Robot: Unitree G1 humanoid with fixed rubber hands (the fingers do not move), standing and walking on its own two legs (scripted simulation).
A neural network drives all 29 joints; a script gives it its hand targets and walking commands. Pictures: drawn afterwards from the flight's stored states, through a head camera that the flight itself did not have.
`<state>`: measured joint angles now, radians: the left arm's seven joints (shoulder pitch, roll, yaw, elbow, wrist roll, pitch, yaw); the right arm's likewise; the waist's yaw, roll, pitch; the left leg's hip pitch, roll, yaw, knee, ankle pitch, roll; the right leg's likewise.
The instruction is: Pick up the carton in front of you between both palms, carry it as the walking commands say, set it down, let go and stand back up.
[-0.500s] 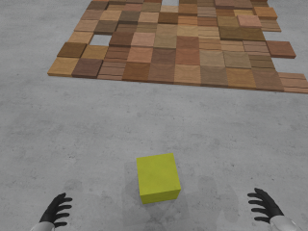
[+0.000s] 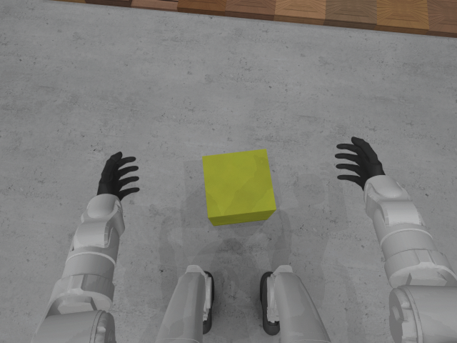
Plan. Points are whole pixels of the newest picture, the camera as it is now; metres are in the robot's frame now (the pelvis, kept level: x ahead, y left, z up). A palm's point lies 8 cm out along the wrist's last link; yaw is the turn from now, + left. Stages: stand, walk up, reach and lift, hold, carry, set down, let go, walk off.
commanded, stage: reach and lift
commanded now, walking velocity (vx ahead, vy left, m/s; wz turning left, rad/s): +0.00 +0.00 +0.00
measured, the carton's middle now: (237, 191) +0.48 +0.00 -0.56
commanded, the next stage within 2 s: none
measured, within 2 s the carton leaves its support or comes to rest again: neither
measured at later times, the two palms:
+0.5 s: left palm (154, 154) +0.48 +0.19 -0.17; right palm (323, 133) +0.52 -0.19 -0.17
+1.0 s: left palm (174, 186) +0.46 +0.20 -0.41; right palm (299, 173) +0.50 -0.18 -0.41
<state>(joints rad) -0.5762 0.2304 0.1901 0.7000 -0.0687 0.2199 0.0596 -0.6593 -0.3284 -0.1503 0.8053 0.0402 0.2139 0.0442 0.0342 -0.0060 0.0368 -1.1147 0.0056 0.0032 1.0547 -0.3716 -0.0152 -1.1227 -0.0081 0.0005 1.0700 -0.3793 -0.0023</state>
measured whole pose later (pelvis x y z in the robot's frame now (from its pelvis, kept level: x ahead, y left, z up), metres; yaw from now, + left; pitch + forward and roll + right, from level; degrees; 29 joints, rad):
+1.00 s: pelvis -0.05 +0.00 -0.26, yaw +2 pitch +44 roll +3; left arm -1.25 0.25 0.20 0.93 -0.20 0.10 0.17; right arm -1.38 -0.44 -0.06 1.08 0.18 0.10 -0.06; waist 0.04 0.01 0.15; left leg -2.21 -0.01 0.01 1.96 -0.52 -0.03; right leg -2.24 0.00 0.04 1.98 -0.52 0.01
